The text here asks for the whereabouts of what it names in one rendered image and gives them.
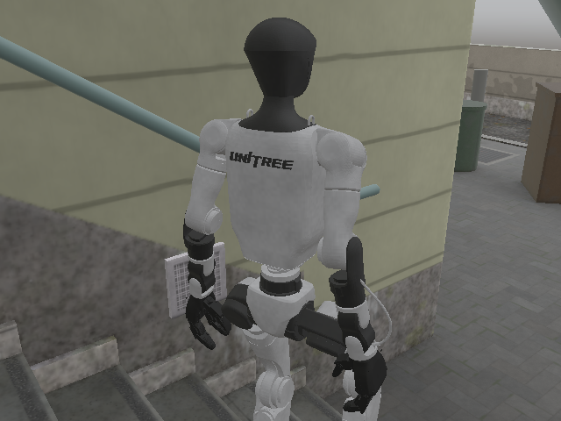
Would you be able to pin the stairs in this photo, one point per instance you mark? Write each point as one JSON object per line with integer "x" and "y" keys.
{"x": 112, "y": 395}

